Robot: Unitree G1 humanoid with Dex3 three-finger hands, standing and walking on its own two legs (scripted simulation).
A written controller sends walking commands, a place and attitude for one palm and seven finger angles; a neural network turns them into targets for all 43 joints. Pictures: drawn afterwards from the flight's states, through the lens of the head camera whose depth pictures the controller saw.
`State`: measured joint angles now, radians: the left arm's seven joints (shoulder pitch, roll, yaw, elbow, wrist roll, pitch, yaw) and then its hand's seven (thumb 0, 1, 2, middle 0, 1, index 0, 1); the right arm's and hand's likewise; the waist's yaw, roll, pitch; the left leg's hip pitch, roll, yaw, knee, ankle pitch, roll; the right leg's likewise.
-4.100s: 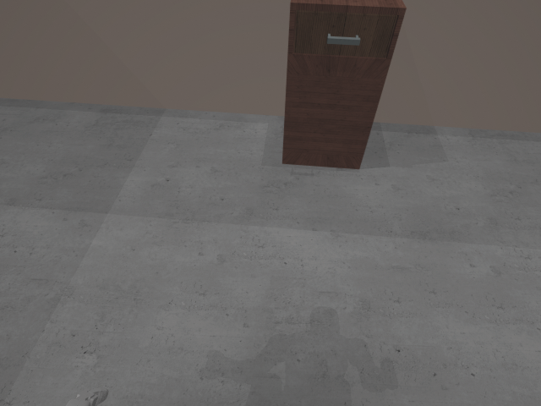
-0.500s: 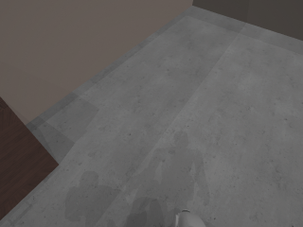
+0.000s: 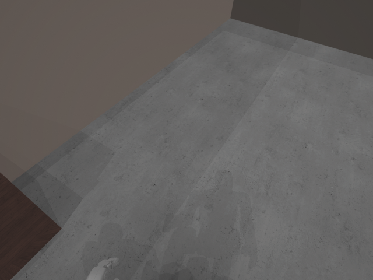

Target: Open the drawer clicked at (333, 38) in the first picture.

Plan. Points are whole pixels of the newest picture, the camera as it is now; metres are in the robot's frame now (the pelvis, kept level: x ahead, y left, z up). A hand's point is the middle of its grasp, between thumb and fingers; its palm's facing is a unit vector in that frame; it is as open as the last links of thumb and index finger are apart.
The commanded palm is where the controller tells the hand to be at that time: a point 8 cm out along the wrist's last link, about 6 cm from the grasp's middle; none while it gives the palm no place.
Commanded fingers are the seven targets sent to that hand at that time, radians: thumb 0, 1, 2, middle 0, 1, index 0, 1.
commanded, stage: turn to face it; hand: left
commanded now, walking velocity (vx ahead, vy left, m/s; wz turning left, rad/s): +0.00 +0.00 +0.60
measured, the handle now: out of the picture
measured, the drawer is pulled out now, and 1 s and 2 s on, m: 0.00 0.00 0.00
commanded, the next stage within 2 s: take the last steps up to it in 1.56 s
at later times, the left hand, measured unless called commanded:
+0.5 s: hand out of the picture +0.04 +0.23 -0.15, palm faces +0.29 -0.92 -0.27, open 7.4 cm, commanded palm none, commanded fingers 0.00 0.90 0.90 -0.20 -0.30 -0.20 -0.30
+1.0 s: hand out of the picture -0.13 +0.14 -0.16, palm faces +0.59 -0.76 -0.26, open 7.4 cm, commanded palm none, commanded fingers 0.00 0.90 0.90 -0.20 -0.30 -0.20 -0.30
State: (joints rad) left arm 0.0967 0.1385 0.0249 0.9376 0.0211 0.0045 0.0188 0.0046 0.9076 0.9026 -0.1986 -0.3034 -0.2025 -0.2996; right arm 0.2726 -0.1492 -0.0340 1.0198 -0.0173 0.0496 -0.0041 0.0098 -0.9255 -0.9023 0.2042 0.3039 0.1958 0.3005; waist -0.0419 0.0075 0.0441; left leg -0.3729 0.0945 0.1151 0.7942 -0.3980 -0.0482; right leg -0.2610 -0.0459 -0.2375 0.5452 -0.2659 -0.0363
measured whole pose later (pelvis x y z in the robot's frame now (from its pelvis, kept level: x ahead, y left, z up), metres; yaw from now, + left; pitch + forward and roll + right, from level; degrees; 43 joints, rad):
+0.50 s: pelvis -0.01 -0.01 +0.01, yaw +15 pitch +1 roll -1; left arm 0.14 0.25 0.08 0.92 0.01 0.06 0.02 0.01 0.91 0.90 -0.19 -0.30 -0.20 -0.30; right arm 0.21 -0.23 -0.07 0.94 -0.03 0.03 0.00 0.01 -0.91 -0.90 0.21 0.30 0.20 0.30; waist -0.04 0.02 0.06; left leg -0.32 -0.03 -0.07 0.48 -0.17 0.03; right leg -0.39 -0.04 0.01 0.84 -0.43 0.09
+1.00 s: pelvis -0.05 -0.06 +0.00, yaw +36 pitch -1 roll +1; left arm 0.25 0.23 0.04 0.91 0.03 0.02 0.01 0.01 0.91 0.90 -0.20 -0.30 -0.20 -0.30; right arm 0.14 -0.26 -0.07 0.93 -0.01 0.08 0.03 0.01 -0.91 -0.90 0.20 0.30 0.19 0.30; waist 0.02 -0.02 0.09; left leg -0.32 0.05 0.08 0.72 -0.42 -0.06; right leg -0.25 -0.18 -0.26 0.57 -0.29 0.02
